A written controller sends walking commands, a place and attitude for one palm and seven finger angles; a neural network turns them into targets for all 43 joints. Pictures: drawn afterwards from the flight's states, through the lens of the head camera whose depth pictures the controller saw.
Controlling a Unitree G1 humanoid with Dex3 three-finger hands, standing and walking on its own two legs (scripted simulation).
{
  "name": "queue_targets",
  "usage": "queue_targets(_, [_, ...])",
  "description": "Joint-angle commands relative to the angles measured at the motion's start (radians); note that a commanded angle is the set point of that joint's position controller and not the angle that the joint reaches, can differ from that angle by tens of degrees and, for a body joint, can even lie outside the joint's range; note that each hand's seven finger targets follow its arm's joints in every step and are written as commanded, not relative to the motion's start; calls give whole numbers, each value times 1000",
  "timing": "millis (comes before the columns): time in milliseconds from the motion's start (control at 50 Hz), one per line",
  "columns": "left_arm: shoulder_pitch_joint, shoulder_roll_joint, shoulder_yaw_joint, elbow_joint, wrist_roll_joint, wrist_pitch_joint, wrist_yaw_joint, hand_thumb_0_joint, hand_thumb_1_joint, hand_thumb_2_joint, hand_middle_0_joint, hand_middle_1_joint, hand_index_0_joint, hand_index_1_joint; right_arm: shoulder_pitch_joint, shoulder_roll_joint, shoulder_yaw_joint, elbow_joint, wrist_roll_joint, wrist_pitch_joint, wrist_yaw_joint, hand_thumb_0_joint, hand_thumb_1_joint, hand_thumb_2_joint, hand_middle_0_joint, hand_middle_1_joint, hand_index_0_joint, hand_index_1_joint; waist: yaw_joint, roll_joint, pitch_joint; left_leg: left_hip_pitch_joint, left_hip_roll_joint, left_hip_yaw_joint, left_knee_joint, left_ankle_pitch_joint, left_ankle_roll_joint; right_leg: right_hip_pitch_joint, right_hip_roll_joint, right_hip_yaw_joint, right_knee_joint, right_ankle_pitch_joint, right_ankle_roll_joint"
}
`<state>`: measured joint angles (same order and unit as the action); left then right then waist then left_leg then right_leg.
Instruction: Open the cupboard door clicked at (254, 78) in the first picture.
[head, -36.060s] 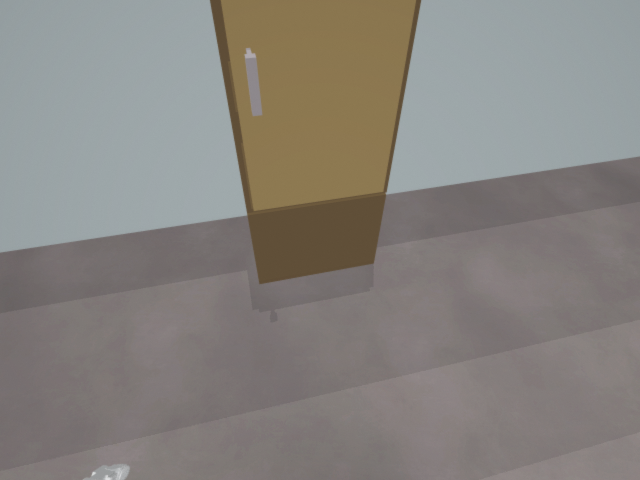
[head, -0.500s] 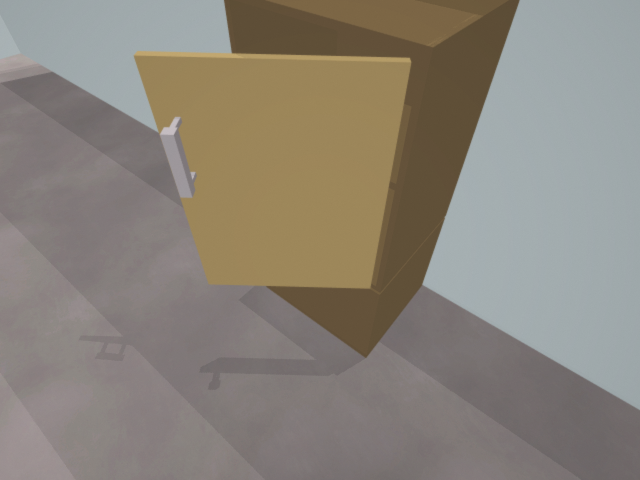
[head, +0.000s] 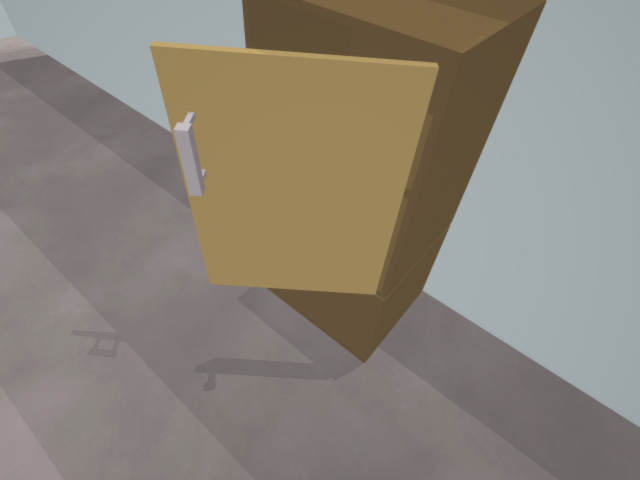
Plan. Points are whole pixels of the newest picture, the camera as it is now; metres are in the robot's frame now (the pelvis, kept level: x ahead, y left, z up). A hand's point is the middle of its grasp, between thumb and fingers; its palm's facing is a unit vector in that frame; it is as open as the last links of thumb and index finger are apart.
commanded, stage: shuffle to correct the standing spot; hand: left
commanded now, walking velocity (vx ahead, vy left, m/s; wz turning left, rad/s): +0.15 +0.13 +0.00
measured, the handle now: (193, 154) +0.60 +0.27 +0.07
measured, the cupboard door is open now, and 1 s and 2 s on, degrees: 37 37 37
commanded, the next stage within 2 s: come to a stop and stand still in 0.10 s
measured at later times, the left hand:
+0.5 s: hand out of the picture +0.11 +0.22 -0.18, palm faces +0.05 -0.98 -0.18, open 7.2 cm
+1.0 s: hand out of the picture +0.01 +0.19 -0.17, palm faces +0.02 -0.99 -0.15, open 7.3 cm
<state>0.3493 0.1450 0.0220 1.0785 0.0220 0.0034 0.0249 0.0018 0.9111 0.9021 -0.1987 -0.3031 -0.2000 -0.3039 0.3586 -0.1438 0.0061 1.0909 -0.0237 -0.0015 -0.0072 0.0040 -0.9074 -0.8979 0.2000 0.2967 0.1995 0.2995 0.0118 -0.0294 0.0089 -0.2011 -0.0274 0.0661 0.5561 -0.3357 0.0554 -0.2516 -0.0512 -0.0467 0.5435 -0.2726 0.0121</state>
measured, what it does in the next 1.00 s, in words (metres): steps on the spot: left foot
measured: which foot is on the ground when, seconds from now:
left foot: down 0.00-0.28, up 0.30-0.42, down 0.44-1.00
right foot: down 0.00-1.00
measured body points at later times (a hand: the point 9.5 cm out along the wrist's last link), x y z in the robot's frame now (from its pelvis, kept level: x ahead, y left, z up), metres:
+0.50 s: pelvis +0.05 +0.04 -0.01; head +0.06 +0.06 +0.44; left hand +0.10 +0.27 -0.17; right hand +0.05 -0.18 -0.16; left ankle +0.06 +0.12 -0.73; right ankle +0.06 -0.09 -0.73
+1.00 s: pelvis +0.02 +0.03 +0.01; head +0.01 +0.03 +0.46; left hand +0.01 +0.24 -0.15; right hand +0.03 -0.20 -0.15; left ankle +0.06 +0.12 -0.73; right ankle +0.03 -0.08 -0.73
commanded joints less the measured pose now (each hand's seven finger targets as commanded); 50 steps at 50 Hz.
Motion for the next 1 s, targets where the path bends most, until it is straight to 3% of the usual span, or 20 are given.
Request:
queue_targets(0, [-17, 82, 21, -78, 5, -13, 1, 0, 900, 900, -200, -300, -200, -300, 132, -120, -23, -25, -1, -27, -9, 0, -900, -900, 200, 300, 200, 300, -37, 179, 125, -27, 168, -212, -270, -71, 32, -131, -7, 4, 32, -154, -68])
queue_targets(40, [-70, 50, 8, -107, 14, -22, 0, 0, 900, 900, -200, -300, -200, -300, 179, -135, -27, -18, -2, -35, -22, 0, -900, -900, 200, 300, 200, 300, -56, 233, 134, 114, 275, -346, -316, 213, 125, -288, 33, -52, 240, -217, -47])
queue_targets(80, [-89, 38, 9, -108, 3, -32, -3, 0, 900, 900, -200, -300, -200, -300, 178, -122, -17, -20, -5, -45, -27, 0, -900, -900, 200, 300, 200, 300, -49, 156, 95, 200, 292, -300, -238, 573, 176, -319, 0, -31, 298, -264, -54])
queue_targets(140, [-80, 14, 10, -98, -3, -35, -12, 0, 900, 900, -200, -300, -200, -300, 129, -125, -16, -29, -3, -48, -28, 0, -900, -900, 200, 300, 200, 300, -22, 118, 62, 151, 237, -178, -189, 717, 150, -169, 4, -70, 169, -166, -54])
queue_targets(200, [24, 25, 20, -68, -3, -39, -9, 0, 900, 900, -200, -300, -200, -300, 85, -125, -20, -37, 12, -48, -29, 0, -900, -900, 200, 300, 200, 300, 37, 84, 14, 26, 179, -109, -106, 596, 86, 96, 7, -72, -29, 66, -59])
queue_targets(220, [75, 60, 27, -51, -3, -46, -2, 0, 900, 900, -200, -300, -200, -300, 75, -104, -16, -41, 18, -52, -29, 0, -900, -900, 200, 300, 200, 300, 58, 26, -16, -70, 144, -81, -35, 538, 48, 237, -54, 20, -55, 186, -83])
queue_targets(240, [134, 116, 39, -32, -1, -50, 7, 0, 900, 900, -200, -300, -200, -300, 73, -74, -13, -56, 22, -55, -29, 0, -900, -900, 200, 300, 200, 300, 71, -115, -48, -235, 71, -27, 95, 314, 1, 380, -216, 235, -63, 407, -155])
queue_targets(260, [156, 158, 42, -21, -7, -48, 10, 0, 900, 900, -200, -300, -200, -300, 65, -57, -15, -65, 21, -48, -30, 0, -900, -900, 200, 300, 200, 300, 64, -193, -53, -301, 13, 16, 243, -115, -43, 394, -382, 347, -134, 653, -270])
queue_targets(280, [133, 157, 37, -27, -5, -45, 16, 0, 900, 900, -200, -300, -200, -300, 32, -43, -19, -71, 23, -38, -34, 0, -900, -900, 200, 300, 200, 300, 57, -113, -24, -277, 38, -49, 321, -265, -51, 289, -419, 345, -153, 757, -330])
queue_targets(360, [-97, 123, 26, -98, 3, -23, 24, 0, 900, 900, -200, -300, -200, -300, 88, 8, -26, -29, 23, -4, -20, 0, -900, -900, 200, 300, 200, 300, -49, -171, 65, -65, 75, -37, 38, -57, -62, -15, -239, 82, -98, 544, -190])
queue_targets(400, [-95, 100, 30, -115, -15, -5, 18, 0, 900, 900, -200, -300, -200, -300, 142, -28, -33, 3, 14, -19, -23, 0, -900, -900, 200, 300, 200, 300, -46, 15, 37, 61, 102, -64, -149, 318, -56, -72, -114, 27, 33, 250, -84])
queue_targets(420, [-69, 73, 26, -128, -20, 7, 17, 0, 900, 900, -200, -300, -200, -300, 107, -75, -42, -20, 7, -28, -28, 0, -900, -900, 200, 300, 200, 300, -17, 212, 31, -3, 236, -213, -222, 490, 7, -61, -36, -17, 78, 10, -24])
queue_targets(440, [-62, 72, 28, -129, -20, 13, 19, 0, 900, 900, -200, -300, -200, -300, 30, -111, -42, -48, 2, -23, -30, 0, -900, -900, 200, 300, 200, 300, 6, 273, 41, -92, 310, -260, -254, 540, 73, -13, -13, -21, 118, -145, -10])
queue_targets(480, [-66, 60, 24, -113, -8, 27, 18, 0, 900, 900, -200, -300, -200, -300, -59, -97, -44, -71, 2, -23, -33, 0, -900, -900, 200, 300, 200, 300, 13, 189, 95, -144, 298, -238, -282, 453, 92, 4, -20, 5, 168, -162, -18])
queue_targets(520, [-45, 51, 14, -97, -3, 18, 14, 0, 900, 900, -200, -300, -200, -300, -63, -87, -40, -70, 4, -28, -39, 0, -900, -900, 200, 300, 200, 300, 18, 105, 80, -53, 278, -201, -220, 632, 88, -9, -24, 16, 88, -71, -20])
queue_targets(640, [-33, 85, 14, -92, -8, 4, 17, 0, 900, 900, -200, -300, -200, -300, -49, -116, -56, -74, 13, -29, -44, 0, -900, -900, 200, 300, 200, 300, -13, 129, -54, 130, 243, -154, -153, 772, 52, 21, -30, 37, -20, 104, -13])
queue_targets(720, [-23, 76, 12, -93, -1, 17, 10, 0, 900, 900, -200, -300, -200, -300, -90, -137, -64, -86, 9, -17, -44, 0, -900, -900, 200, 300, 200, 300, -9, 74, -35, 65, 253, -151, -177, 528, 60, 20, -19, 37, -17, 63, -15])
queue_targets(820, [2, 70, -3, -68, 4, 5, 1, 0, 900, 900, -200, -300, -200, -300, -127, -102, -48, -75, 5, 4, -20, 0, -900, -900, 200, 300, 200, 300, -8, -1, 66, -79, 148, -119, -246, -154, -9, -5, -38, 105, -198, -121, -38])
queue_targets(900, [4, 110, 8, -63, 2, -4, 1, 0, 900, 900, -200, -300, -200, -300, -54, -78, -37, -42, -4, 17, -5, 0, -900, -900, 200, 300, 200, 300, -24, -105, 111, -35, 70, -32, -109, -126, -28, -151, -97, 206, -343, -458, -69])
queue_targets(980, [0, 113, 16, -61, -9, -16, -1, 0, 900, 900, -200, -300, -200, -300, 2, -50, -24, -10, -3, 3, -6, 0, -900, -900, 200, 300, 200, 300, -32, -61, 106, -7, 56, -7, -61, 8, -33, -127, -118, 214, -331, -339, -104])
